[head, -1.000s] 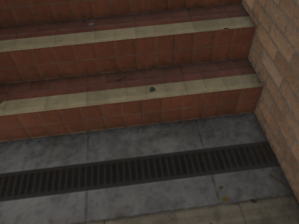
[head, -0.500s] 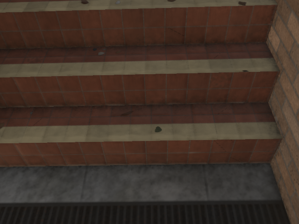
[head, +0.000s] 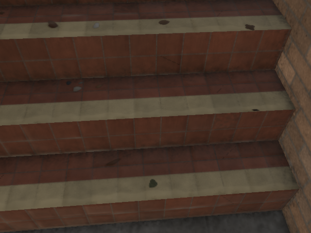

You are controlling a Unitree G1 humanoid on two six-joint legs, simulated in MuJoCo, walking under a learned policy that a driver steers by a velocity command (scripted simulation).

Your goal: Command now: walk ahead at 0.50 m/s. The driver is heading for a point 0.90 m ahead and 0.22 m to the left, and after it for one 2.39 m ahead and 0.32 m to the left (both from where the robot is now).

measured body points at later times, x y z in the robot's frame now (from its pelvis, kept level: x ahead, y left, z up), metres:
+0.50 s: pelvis +0.22 -0.05 +0.00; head +0.25 -0.07 +0.45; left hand +0.23 +0.20 -0.13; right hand +0.33 -0.28 -0.15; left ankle +0.27 +0.09 -0.69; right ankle +0.22 -0.12 -0.75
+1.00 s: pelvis +0.34 +0.00 -0.01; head +0.35 +0.02 +0.44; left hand +0.43 +0.25 -0.13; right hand +0.43 -0.26 -0.14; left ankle +0.29 +0.04 -0.75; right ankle +0.35 -0.12 -0.50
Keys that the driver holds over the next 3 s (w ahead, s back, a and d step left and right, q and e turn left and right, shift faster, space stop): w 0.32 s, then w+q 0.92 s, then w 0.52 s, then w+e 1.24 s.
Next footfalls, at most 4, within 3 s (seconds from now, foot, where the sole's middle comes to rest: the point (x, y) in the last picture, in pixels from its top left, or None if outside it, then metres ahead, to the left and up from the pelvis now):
0.22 right None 0.26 -0.12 -0.78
0.70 left None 0.33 0.05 -0.78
1.30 right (170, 171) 0.67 -0.05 -0.58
1.88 left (46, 108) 0.83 0.43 -0.37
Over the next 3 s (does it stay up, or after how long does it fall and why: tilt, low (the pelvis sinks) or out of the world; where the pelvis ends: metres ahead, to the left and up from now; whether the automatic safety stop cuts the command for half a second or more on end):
stays up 1.18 0.52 0.69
